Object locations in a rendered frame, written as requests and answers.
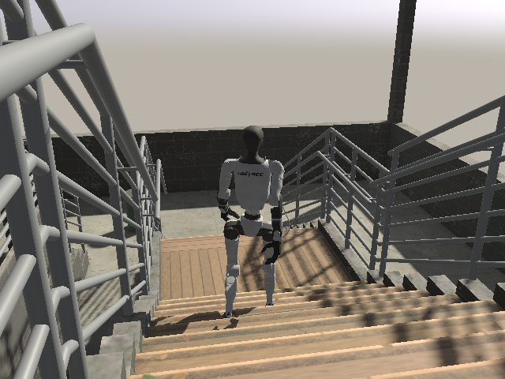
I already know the right robot forearm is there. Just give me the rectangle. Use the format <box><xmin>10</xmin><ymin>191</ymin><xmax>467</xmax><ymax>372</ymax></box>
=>
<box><xmin>271</xmin><ymin>195</ymin><xmax>282</xmax><ymax>241</ymax></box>

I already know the right robot upper arm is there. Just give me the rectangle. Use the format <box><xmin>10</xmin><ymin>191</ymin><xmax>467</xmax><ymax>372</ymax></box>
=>
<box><xmin>268</xmin><ymin>160</ymin><xmax>285</xmax><ymax>206</ymax></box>

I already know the left robot upper arm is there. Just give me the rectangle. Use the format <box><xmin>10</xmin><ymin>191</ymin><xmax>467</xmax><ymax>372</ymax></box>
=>
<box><xmin>218</xmin><ymin>159</ymin><xmax>237</xmax><ymax>200</ymax></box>

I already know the right robot hand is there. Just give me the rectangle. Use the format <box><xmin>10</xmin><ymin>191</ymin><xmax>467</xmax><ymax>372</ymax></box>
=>
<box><xmin>261</xmin><ymin>240</ymin><xmax>282</xmax><ymax>265</ymax></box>

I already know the left robot forearm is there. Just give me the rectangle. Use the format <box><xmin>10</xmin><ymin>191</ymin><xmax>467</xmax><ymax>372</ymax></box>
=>
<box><xmin>217</xmin><ymin>189</ymin><xmax>229</xmax><ymax>213</ymax></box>

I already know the right robot shin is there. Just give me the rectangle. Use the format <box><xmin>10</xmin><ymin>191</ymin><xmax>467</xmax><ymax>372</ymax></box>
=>
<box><xmin>264</xmin><ymin>263</ymin><xmax>275</xmax><ymax>306</ymax></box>

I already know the robot shin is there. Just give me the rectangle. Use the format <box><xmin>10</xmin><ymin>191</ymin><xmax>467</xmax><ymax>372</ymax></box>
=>
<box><xmin>225</xmin><ymin>265</ymin><xmax>238</xmax><ymax>316</ymax></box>
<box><xmin>264</xmin><ymin>263</ymin><xmax>275</xmax><ymax>306</ymax></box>

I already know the left robot hand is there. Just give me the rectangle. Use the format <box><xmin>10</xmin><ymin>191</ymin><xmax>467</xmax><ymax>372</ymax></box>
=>
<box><xmin>221</xmin><ymin>207</ymin><xmax>240</xmax><ymax>221</ymax></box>

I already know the left robot shin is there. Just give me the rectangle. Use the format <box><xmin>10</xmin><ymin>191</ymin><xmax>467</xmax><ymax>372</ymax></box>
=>
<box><xmin>225</xmin><ymin>265</ymin><xmax>238</xmax><ymax>316</ymax></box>

